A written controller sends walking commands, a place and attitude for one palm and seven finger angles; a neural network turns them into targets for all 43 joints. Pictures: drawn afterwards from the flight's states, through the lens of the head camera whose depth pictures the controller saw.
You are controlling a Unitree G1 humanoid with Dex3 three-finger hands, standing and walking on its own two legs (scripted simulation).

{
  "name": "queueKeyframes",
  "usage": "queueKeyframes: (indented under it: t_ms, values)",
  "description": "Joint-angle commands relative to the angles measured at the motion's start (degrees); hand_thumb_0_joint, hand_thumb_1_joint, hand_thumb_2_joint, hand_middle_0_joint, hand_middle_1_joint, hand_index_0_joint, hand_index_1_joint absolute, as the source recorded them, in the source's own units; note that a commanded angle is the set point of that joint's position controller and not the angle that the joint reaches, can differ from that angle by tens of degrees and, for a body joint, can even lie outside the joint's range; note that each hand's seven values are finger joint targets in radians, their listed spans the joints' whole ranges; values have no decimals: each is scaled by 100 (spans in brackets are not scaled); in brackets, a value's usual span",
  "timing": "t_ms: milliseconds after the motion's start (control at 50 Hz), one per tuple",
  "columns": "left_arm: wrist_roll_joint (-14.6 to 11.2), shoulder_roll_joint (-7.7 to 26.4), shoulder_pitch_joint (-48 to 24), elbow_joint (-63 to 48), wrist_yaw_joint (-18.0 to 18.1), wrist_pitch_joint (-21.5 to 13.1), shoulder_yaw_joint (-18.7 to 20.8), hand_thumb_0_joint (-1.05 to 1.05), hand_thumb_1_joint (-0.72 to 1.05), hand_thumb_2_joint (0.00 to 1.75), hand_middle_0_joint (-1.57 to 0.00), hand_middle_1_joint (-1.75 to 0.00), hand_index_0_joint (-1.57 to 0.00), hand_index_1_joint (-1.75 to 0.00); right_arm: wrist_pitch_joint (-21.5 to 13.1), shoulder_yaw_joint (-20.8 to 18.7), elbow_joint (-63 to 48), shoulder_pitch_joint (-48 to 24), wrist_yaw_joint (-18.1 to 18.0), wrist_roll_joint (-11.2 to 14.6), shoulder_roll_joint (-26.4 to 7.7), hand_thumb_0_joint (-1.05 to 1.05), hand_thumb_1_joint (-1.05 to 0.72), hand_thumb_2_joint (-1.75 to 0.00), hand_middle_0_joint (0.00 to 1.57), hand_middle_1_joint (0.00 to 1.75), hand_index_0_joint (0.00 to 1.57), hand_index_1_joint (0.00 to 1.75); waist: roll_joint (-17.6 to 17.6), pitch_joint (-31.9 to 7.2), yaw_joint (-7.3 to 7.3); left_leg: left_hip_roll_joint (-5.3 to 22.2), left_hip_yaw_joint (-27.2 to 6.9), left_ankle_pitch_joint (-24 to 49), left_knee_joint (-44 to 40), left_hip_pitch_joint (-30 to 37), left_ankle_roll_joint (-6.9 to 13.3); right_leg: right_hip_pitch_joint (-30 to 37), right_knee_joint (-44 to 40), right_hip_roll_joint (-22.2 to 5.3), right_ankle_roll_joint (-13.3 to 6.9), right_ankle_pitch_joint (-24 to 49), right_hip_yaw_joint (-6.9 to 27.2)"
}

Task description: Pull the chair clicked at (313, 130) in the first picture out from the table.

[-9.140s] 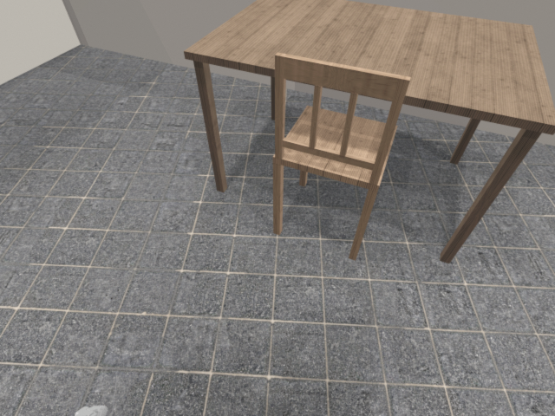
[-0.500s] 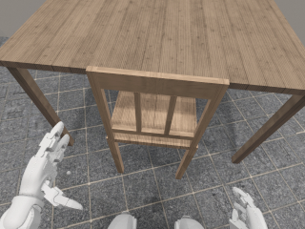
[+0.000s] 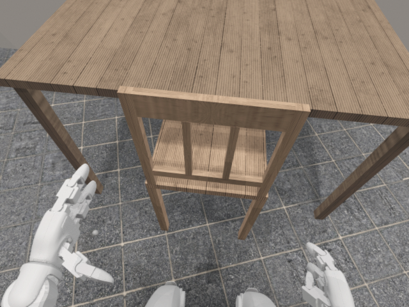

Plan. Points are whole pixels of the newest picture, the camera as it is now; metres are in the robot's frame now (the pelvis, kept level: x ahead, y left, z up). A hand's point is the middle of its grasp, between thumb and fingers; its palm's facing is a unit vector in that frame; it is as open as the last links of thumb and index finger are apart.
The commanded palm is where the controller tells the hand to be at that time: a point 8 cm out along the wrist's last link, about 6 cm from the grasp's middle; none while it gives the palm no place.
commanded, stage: aim the fingers beside a spindle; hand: left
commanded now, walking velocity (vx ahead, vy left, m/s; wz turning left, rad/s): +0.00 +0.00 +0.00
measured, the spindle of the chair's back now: (188, 149) +0.48 +0.07 -0.04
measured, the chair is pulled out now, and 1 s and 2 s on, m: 0.00 0.00 0.00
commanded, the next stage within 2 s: push the fingers through the gap in 1.94 s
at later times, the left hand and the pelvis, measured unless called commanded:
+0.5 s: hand (110, 216) +0.27 +0.19 +0.02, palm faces -0.07 -1.00 -0.06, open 16.9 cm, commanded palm +0.26 +0.24 +0.02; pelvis +0.00 +0.00 -0.01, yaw -1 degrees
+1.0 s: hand (126, 199) +0.32 +0.18 +0.00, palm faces -0.08 -1.00 -0.05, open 16.9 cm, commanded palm +0.31 +0.23 +0.00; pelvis -0.01 +0.00 -0.02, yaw -1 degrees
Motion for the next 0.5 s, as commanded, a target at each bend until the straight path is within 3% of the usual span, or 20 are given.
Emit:
queueKeyframes:
  t_ms: [0,20,100,140,200,240,320,420,480]
  values:
    - [-138,776,-768,-1112,-30,-379,320,0,-50,30,-6,-8,-6,-8,-351,-371,-796,-150,-78,6,-839,0,-90,-90,20,30,20,30,85,-1174,-137,-107,-265,1243,-969,836,-26,464,-822,174,-103,815,269]
    - [-131,856,-779,-1077,-14,-396,416,0,-50,30,-6,-8,-6,-8,-359,-392,-778,-155,-81,7,-849,0,-90,-90,20,30,20,30,57,-1221,-105,-99,-275,1262,-950,825,-36,458,-787,173,-110,816,268]
    - [-80,744,-941,-1149,-8,-403,206,0,-50,30,-6,-8,-6,-8,-360,-379,-796,-137,-51,-7,-849,0,-90,-90,20,30,20,30,215,-1372,-124,-111,-260,1394,-891,866,-34,437,-715,155,-109,939,284]
    - [-24,923,-942,-957,47,-367,392,0,-50,30,-6,-8,-6,-8,-327,-401,-761,-117,-63,-5,-866,0,-90,-90,20,30,20,30,24,-1341,-118,-88,-250,1368,-853,759,-20,406,-703,175,-104,904,285]
    - [-22,839,-1182,-1001,80,-388,339,0,-50,30,-6,-8,-6,-8,-316,-394,-776,-113,-53,-11,-853,0,-90,-90,20,30,20,30,285,-1438,-91,-98,-251,1470,-847,811,-48,366,-619,152,-120,980,278]
    - [-11,858,-1047,-956,121,-369,364,0,-50,30,-6,-8,-6,-8,-301,-402,-793,-104,-30,-23,-852,0,-90,-90,20,30,20,30,201,-1569,-59,-93,-259,1606,-831,826,-43,421,-591,158,-118,1078,271]
    - [-23,899,-1196,-752,142,-381,455,0,-50,30,-6,-8,-6,-8,-239,-415,-775,-78,-21,-24,-859,0,-90,-90,20,30,20,30,96,-1557,-77,-98,-211,1504,-784,682,-45,384,-586,151,-110,1051,298]
    - [-11,742,-1339,-737,117,-438,262,0,-50,30,-6,-8,-6,-8,-234,-420,-772,-46,8,-28,-863,0,-90,-90,20,30,20,30,251,-1676,-96,-74,-247,1703,-743,818,-67,244,-492,143,-115,1147,276]
    - [3,710,-1540,-634,146,-445,181,0,-50,30,-6,-8,-6,-8,-211,-419,-745,-25,12,-40,-884,0,-90,-90,20,30,20,30,57,-1632,-167,-70,-256,1546,-690,680,-51,139,-473,145,-95,1051,276]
